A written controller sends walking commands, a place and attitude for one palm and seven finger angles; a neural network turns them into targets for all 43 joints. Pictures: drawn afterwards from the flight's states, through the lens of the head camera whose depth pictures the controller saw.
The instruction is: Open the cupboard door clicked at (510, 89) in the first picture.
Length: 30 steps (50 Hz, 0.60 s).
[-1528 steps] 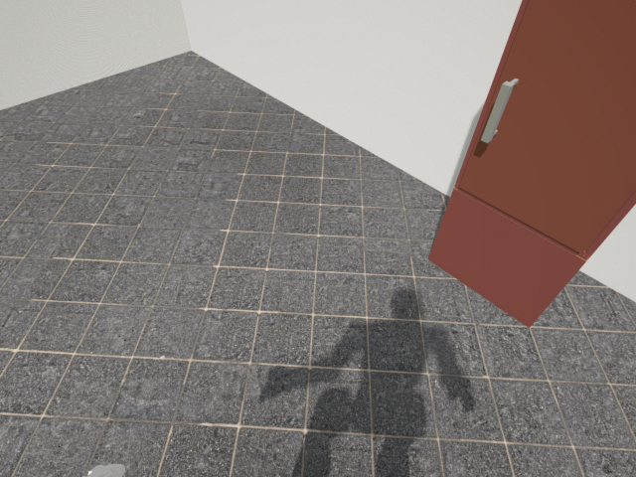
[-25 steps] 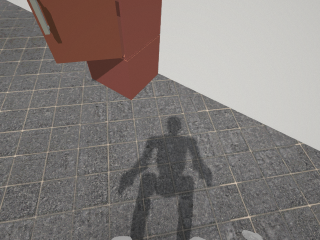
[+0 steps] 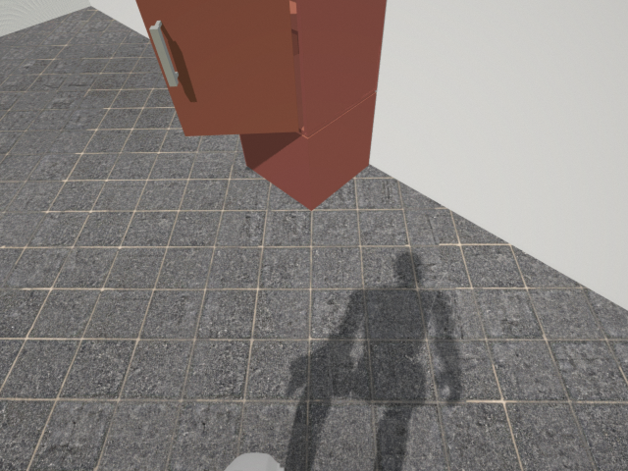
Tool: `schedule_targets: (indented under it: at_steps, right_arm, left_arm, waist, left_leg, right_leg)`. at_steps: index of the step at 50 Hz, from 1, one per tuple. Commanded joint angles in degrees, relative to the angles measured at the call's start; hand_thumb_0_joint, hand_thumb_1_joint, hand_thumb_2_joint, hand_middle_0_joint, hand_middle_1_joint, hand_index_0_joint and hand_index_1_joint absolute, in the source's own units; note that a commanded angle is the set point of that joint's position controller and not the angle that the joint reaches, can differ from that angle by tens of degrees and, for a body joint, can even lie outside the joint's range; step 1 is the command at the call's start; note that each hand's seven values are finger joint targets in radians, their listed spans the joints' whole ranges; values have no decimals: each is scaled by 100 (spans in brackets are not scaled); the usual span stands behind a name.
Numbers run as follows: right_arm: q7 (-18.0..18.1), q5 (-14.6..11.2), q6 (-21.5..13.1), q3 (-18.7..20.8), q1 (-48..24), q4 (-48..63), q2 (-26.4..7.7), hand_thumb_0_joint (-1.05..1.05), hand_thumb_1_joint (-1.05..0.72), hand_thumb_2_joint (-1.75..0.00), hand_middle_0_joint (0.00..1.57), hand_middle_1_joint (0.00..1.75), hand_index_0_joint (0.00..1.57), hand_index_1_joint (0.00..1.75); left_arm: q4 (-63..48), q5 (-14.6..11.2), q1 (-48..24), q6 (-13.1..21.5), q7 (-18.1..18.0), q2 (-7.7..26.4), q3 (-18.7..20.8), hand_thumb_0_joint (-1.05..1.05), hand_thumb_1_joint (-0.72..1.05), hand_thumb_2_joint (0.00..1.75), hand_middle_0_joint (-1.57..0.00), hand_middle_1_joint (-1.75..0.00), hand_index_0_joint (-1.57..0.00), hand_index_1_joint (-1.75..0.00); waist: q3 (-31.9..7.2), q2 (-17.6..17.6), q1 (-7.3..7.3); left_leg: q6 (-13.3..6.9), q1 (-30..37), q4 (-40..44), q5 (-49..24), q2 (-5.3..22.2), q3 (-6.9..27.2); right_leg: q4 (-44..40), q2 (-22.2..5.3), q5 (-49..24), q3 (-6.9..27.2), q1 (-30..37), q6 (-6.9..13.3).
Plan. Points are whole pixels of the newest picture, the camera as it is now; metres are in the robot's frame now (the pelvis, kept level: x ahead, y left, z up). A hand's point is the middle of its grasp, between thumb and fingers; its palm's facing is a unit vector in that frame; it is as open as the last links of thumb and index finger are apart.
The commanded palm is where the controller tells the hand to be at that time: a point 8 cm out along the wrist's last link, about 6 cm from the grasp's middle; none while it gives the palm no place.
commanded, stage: take the last steps up to it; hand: left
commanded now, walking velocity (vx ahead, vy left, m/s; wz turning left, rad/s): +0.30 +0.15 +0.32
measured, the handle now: (166, 54) +1.13 +0.49 -0.05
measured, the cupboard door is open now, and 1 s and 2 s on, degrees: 45 45 45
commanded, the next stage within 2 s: come to a stop and stand still in 1.70 s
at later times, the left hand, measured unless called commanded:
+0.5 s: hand out of the picture +0.12 +0.25 -0.17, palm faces +0.14 -0.97 -0.21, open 7.4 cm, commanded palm none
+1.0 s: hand (168, 443) +0.18 +0.24 -0.16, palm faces +0.26 -0.94 -0.20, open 7.3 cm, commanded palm none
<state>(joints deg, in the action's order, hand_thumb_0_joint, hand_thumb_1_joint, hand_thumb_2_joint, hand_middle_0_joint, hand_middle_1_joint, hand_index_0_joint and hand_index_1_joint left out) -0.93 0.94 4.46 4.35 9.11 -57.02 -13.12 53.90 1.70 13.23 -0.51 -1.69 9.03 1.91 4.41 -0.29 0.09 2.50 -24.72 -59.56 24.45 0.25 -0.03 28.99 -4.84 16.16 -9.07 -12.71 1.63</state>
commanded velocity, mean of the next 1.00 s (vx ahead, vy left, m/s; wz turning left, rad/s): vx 0.30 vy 0.13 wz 0.09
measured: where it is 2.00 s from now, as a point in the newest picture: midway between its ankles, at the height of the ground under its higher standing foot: (276, 349)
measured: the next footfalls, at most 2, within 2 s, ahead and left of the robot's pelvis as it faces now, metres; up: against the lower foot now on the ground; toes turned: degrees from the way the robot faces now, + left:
left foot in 0.20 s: +0.01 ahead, +0.13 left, +0.00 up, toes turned +9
right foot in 0.62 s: +0.24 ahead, -0.05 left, +0.00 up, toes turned -2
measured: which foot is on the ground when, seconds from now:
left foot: up 0.00-0.18, down 0.20-0.62, up 0.64-1.00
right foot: down 0.00-0.20, up 0.22-0.60, down 0.62-1.00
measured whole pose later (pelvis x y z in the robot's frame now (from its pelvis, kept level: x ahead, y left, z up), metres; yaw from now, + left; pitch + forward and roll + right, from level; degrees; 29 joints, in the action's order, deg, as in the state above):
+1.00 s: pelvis +0.24 +0.07 +0.01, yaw +11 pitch +0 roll +0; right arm -2.1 1.7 0.1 3.7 10.2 -59.0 -11.2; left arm 63.3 1.8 19.7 3.7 -0.2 8.9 2.5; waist 2.0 -0.1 -2.3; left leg 2.1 -29.5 -42.5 9.4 5.7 -3.8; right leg 19.5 -4.9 15.0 -11.2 -4.3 -1.0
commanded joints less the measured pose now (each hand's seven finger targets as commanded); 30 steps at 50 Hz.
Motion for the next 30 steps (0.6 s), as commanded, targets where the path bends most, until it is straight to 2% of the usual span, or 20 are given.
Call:
schedule_targets:
  at_steps: [1,3,5,7,8,9,10,11,12,13,15,16,18,19,23,26,27,28,29,30]
  right_arm:
    - [25,-20,-217,-75,-362,411,-83,0,-90,-90,20,30,20,30]
    - [11,-15,-275,-89,-378,433,-104,0,-90,-90,20,30,20,30]
    - [-2,-10,-326,-87,-244,400,-140,0,-90,-90,20,30,20,30]
    - [-1,0,-383,-103,35,313,-152,0,-90,-90,20,30,20,30]
    - [16,5,-415,-88,362,214,-211,0,-90,-90,20,30,20,30]
    - [44,32,-460,-25,769,124,-501,0,-90,-90,20,30,20,30]
    - [90,118,-455,112,1208,51,-1071,0,-90,-90,20,30,20,30]
    - [147,105,-421,107,1611,-66,-1185,0,-90,-90,20,30,20,30]
    - [193,94,-456,60,1569,-92,-1006,0,-90,-90,20,30,20,30]
    - [231,76,-511,-5,1373,-22,-812,0,-90,-90,20,30,20,30]
    - [249,57,-635,-112,1108,38,-555,0,-90,-90,20,30,20,30]
    - [253,44,-686,-140,1114,22,-531,0,-90,-90,20,30,20,30]
    - [254,25,-748,-154,1248,-71,-498,0,-90,-90,20,30,20,30]
    - [251,20,-759,-161,1344,-131,-475,0,-90,-90,20,30,20,30]
    - [242,40,-761,-176,1606,-351,-394,0,-90,-90,20,30,20,30]
    - [233,62,-756,-171,1721,-481,-408,0,-90,-90,20,30,20,30]
    - [229,70,-752,-170,1715,-513,-419,0,-90,-90,20,30,20,30]
    - [237,60,-749,-174,1642,-544,-419,0,-90,-90,20,30,20,30]
    - [242,34,-751,-174,1556,-552,-421,0,-90,-90,20,30,20,30]
    - [217,-32,-787,-165,1478,-517,-375,0,-90,-90,20,30,20,30]
  left_arm:
    - [-85,1,552,188,-7,1229,356,0,90,90,-20,-30,-20,-30]
    - [32,12,667,203,27,1303,403,0,90,90,-20,-30,-20,-30]
    - [105,7,628,215,60,1363,433,0,90,90,-20,-30,-20,-30]
    - [155,-9,481,209,91,1346,456,0,90,90,-20,-30,-20,-30]
    - [123,-44,299,182,113,1332,459,0,90,90,-20,-30,-20,-30]
    - [19,-82,136,150,151,1150,444,0,90,90,-20,-30,-20,-30]
    - [-195,-106,-41,127,220,746,364,0,90,90,-20,-30,-20,-30]
    - [-431,-21,-639,119,210,695,259,0,90,90,-20,-30,-20,-30]
    - [-457,-1,-952,124,203,717,261,0,90,90,-20,-30,-20,-30]
    - [-375,-17,-941,151,239,703,271,0,90,90,-20,-30,-20,-30]
    - [-132,-19,-604,159,287,660,256,0,90,90,-20,-30,-20,-30]
    - [-34,-23,-442,152,292,627,232,0,90,90,-20,-30,-20,-30]
    - [37,-34,-342,150,284,594,198,0,90,90,-20,-30,-20,-30]
    - [39,-36,-403,144,275,565,178,0,90,90,-20,-30,-20,-30]
    - [-120,-52,-837,156,286,444,120,0,90,90,-20,-30,-20,-30]
    - [-230,-47,-1040,170,300,417,117,0,90,90,-20,-30,-20,-30]
    - [-220,-46,-937,195,302,450,138,0,90,90,-20,-30,-20,-30]
    - [-160,-42,-659,203,301,480,169,0,90,90,-20,-30,-20,-30]
    - [29,-32,-64,237,292,569,224,0,90,90,-20,-30,-20,-30]
    - [266,-17,802,300,259,855,320,0,90,90,-20,-30,-20,-30]
  waist:
    - [-523,856,-366]
    - [-502,995,-434]
    - [-486,1019,-376]
    - [-466,940,-208]
    - [-429,744,-18]
    - [-511,-15,212]
    - [-415,-1750,433]
    - [-254,-1620,665]
    - [-143,-1387,582]
    - [16,-1193,454]
    - [101,-573,158]
    - [-4,-533,76]
    - [-158,-423,15]
    - [-110,-442,24]
    - [164,-531,107]
    - [302,-519,136]
    - [265,-482,66]
    - [204,-447,-95]
    - [-39,-213,-389]
    - [-447,241,-749]
  left_leg:
    - [30,-87,1250,259,8,-283]
    - [-18,-30,1654,343,15,-351]
    - [-83,196,2114,246,22,-457]
    - [-150,895,2916,-110,-21,-595]
    - [-224,1552,3499,-451,-55,-638]
    - [-492,2364,4016,-402,395,93]
    - [-1095,3009,4453,-248,1715,1921]
    - [-1623,2781,4799,-256,2168,2479]
    - [-1648,2543,4825,-121,2058,2376]
    - [-1624,2360,4847,-350,1891,2149]
    - [-1418,2244,4809,-1429,1512,1400]
    - [-1377,2360,4751,-2108,1366,1107]
    - [-1369,2566,4661,-3084,1241,725]
    - [-1371,2516,4665,-3263,1222,615]
    - [-1388,2290,4705,-3169,1206,454]
    - [-1332,1995,4586,-2989,1202,426]
    - [-1291,1945,4460,-2983,1174,409]
    - [-1230,1679,4187,-2978,1122,361]
    - [-1082,1446,3509,-3176,886,216]
    - [-855,727,2409,-2841,558,-38]
  right_leg:
    - [-1013,-1503,-2073,1167,969,670]
    - [-1091,-1649,-1547,1313,1104,705]
    - [-1083,-1731,-939,1317,999,691]
    - [-865,-1613,-343,1098,566,515]
    - [-622,-1461,158,833,32,322]
    - [207,-1042,694,384,-843,28]
    - [1774,-175,1598,-339,-2239,-320]
    - [2770,-47,1981,128,-2793,-253]
    - [3346,-160,1694,502,-2984,-201]
    - [3631,-224,1287,665,-3073,-195]
    - [3671,-272,588,697,-2780,-210]
    - [3605,-250,411,646,-2682,-239]
    - [3379,-210,212,553,-2560,-287]
    - [3184,-216,145,521,-2485,-307]
    - [2014,-169,40,384,-2138,-275]
    - [1311,9,5,226,-1501,-209]
    - [1101,98,19,179,-1215,-167]
    - [840,175,-128,162,-634,-128]
    - [424,286,-380,111,257,-65]
    - [115,-76,-441,592,1651,100]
